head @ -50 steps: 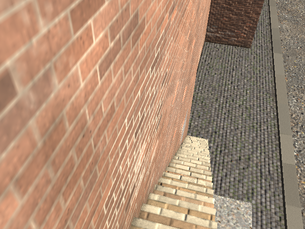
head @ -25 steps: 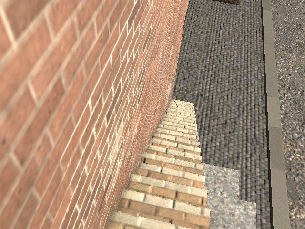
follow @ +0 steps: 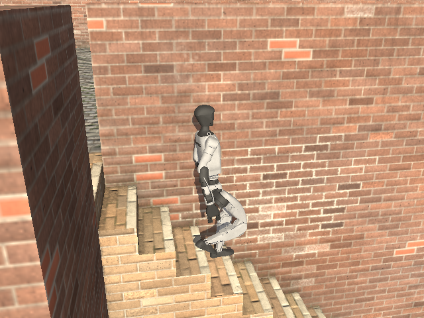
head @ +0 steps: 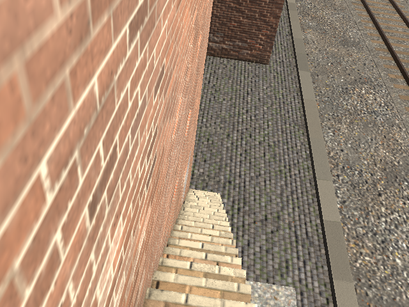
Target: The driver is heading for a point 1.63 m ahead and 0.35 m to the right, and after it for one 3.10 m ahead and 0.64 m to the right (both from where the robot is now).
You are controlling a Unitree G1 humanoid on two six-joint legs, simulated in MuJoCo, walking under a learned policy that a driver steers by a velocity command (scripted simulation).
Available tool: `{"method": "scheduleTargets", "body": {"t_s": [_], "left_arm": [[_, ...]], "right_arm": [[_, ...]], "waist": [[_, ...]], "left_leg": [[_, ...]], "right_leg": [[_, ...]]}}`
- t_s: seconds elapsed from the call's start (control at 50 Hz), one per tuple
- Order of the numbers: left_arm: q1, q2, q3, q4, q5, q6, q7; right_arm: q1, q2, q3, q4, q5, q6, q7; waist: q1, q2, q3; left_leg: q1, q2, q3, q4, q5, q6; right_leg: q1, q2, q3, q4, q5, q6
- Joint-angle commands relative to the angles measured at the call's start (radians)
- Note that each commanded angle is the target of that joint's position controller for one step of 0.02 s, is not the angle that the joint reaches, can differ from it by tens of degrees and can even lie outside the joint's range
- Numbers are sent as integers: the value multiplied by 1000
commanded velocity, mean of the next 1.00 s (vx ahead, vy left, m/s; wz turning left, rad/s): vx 0.05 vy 0.00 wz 0.00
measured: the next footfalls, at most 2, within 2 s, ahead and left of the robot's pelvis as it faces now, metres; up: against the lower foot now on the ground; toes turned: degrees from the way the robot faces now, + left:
right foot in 0.16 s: +0.06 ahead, -0.16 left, +0.00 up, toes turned -1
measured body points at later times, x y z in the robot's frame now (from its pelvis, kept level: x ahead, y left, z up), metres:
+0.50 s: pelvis +0.02 -0.07 +0.00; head +0.03 -0.06 +0.45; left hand +0.02 +0.18 -0.15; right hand +0.11 -0.30 -0.14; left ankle +0.10 +0.13 -0.72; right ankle +0.02 -0.16 -0.72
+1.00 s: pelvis +0.04 -0.08 +0.01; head +0.06 -0.07 +0.46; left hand +0.12 +0.19 -0.13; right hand +0.08 -0.31 -0.13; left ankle +0.10 +0.13 -0.72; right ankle +0.02 -0.16 -0.72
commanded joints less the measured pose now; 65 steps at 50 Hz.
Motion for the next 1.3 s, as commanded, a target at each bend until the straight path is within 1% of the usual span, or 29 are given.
{"method": "scheduleTargets", "body": {"t_s": [0.02,0.04,0.06,0.08,0.1,0.12,0.14,0.16,0.18,0.2,0.22,0.24,0.26,0.28,0.3,0.32,0.36,0.38,0.4,0.42,0.48,0.52,0.6,0.62,0.64,0.7,0.84,0.88,1.3], "left_arm": [[101,-47,-75,-152,5,-90,65],[207,-76,-83,-117,7,-72,43],[288,1,-60,-90,32,-49,22],[330,22,-46,-94,46,-22,-11],[252,-30,-57,-107,43,-4,-45],[280,-62,-54,-105,64,-13,-63],[430,-58,-42,-58,58,-33,-53],[504,-95,-52,-49,44,-51,-48],[317,-46,-76,-103,-24,-71,-46],[144,70,-66,-148,-36,-83,-40],[84,69,-76,-169,-34,-88,-36],[166,29,-88,-134,-5,-93,-15],[200,-6,-93,-119,5,-94,-11],[123,48,-90,-136,-26,-92,-18],[113,39,-96,-144,-21,-90,-20],[148,99,-76,-124,-13,-89,-15],[177,79,-79,-107,-9,-96,-15],[188,36,-89,-103,-3,-101,-12],[184,75,-72,-105,6,-103,-6],[181,56,-77,-102,1,-107,-6],[166,93,-60,-97,3,-96,-2],[144,102,-52,-97,-5,-91,-17],[92,116,-39,-89,-4,-96,-24],[97,155,-22,-85,3,-99,-32],[91,150,-17,-85,9,-107,-32],[62,127,-16,-83,2,-108,-33],[-13,132,-7,-100,-2,-112,-28],[-21,141,-2,-93,5,-112,-23],[-6,107,9,-62,-2,-91,-16]], "right_arm": [[-111,38,63,-102,-13,-37,13],[-234,74,95,-92,-25,-51,10],[-315,4,94,-118,-22,-71,4],[-387,-73,79,-163,15,-86,-16],[-288,-137,64,-91,17,-78,-21],[-238,-171,59,-47,6,-73,-10],[-306,-161,67,-58,-13,-73,20],[-356,-132,76,-67,4,-71,39],[-230,-29,86,-58,31,-42,50],[-36,-30,61,-17,49,-14,30],[-96,-24,60,-6,47,0,17],[-165,-24,56,-29,35,3,5],[-185,-56,43,-19,28,9,7],[-163,-49,43,-38,43,-3,9],[-161,-60,43,-23,44,4,13],[-200,-93,36,-26,38,6,15],[-219,-81,41,-36,26,8,12],[-226,-71,48,-37,24,4,16],[-234,-107,45,-35,27,-1,15],[-254,-109,45,-46,30,-2,16],[-276,-113,51,-73,34,9,15],[-258,-155,38,-70,46,19,11],[-253,-134,45,-78,38,28,5],[-253,-133,42,-85,35,31,5],[-238,-132,42,-83,35,32,2],[-219,-126,44,-84,36,39,-2],[-199,-119,50,-94,32,56,1],[-209,-120,49,-105,32,57,0],[-173,-100,42,-78,31,78,1]], "waist": [[112,82,95],[205,165,158],[242,174,117],[271,135,129],[227,193,166],[231,253,117],[273,272,48],[314,201,27],[153,-10,15],[1,-51,102],[-5,24,108],[40,97,39],[55,100,37],[-6,-22,102],[-4,29,152],[28,75,146],[31,38,102],[40,52,74],[76,18,74],[74,9,51],[93,27,81],[102,28,115],[105,55,102],[121,51,110],[121,73,103],[120,77,104],[102,94,67],[102,97,59],[103,106,96]], "left_leg": [[-96,305,-463,-118,-140,216],[-434,203,-304,-131,-144,156],[-668,87,-128,-79,-278,80],[-750,21,-13,-76,-482,-2],[-747,37,-20,-146,-462,-11],[-728,53,-56,-102,-284,-4],[-648,101,-93,-22,65,13],[-517,112,-85,108,246,-1],[-273,42,-22,134,177,-61],[-154,-4,29,120,-111,-79],[-71,6,-11,90,-202,-83],[-114,-17,-10,143,-139,-70],[-120,-17,8,135,-46,-65],[-29,-33,77,123,-108,-99],[0,-38,63,107,-115,-114],[8,-43,43,69,-158,-106],[26,-32,39,33,-101,-104],[40,-26,39,1,-39,-100],[16,-35,39,6,31,-88],[48,-26,50,0,59,-90],[59,-4,33,-88,-2,-88],[55,-19,49,-115,-21,-119],[79,-6,54,-155,55,-118],[53,-1,59,-148,50,-114],[49,0,61,-151,51,-111],[48,10,62,-166,49,-111],[77,24,74,-167,116,-109],[78,24,80,-158,135,-108],[108,30,95,-204,82,-109]], "right_leg": [[-353,-255,184,-422,588,59],[-120,-240,85,-468,666,95],[170,-205,1,-516,743,120],[303,-218,-79,-880,751,152],[376,-173,-197,-936,703,162],[486,-129,-252,-869,761,148],[583,-152,-196,-765,880,144],[556,-177,-158,-993,890,160],[287,-184,-83,-1248,1097,79],[63,-214,3,-1412,875,12],[-13,-200,-27,-1453,623,42],[144,-173,-87,-1399,804,36],[213,-149,-109,-1413,878,51],[13,-190,14,-1510,626,14],[-67,-175,24,-1563,367,1],[-64,-159,5,-1587,255,-8],[6,-149,-10,-1580,329,-9],[56,-144,-26,-1558,427,-6],[136,-146,-52,-1559,557,-12],[151,-153,-41,-1565,622,-12],[157,-137,-70,-1606,498,-13],[173,-149,-43,-1668,432,-14],[234,-145,-59,-1665,528,-17],[261,-142,-71,-1655,541,-18],[276,-141,-70,-1650,539,-25],[293,-131,-79,-1646,555,-26],[347,-126,-81,-1621,730,-31],[362,-123,-83,-1619,792,-28],[349,-96,-80,-1682,647,-25]]}}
